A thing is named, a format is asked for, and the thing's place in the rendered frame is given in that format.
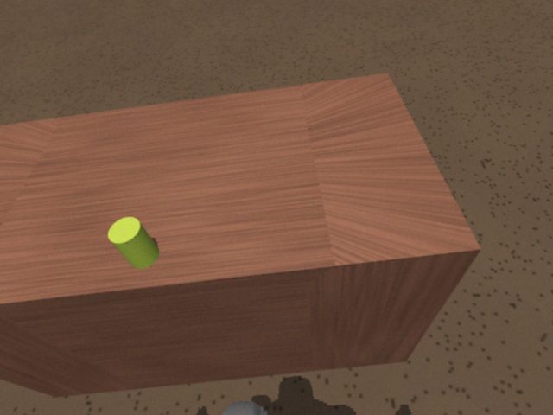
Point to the can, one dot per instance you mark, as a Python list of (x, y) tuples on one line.
[(132, 240)]

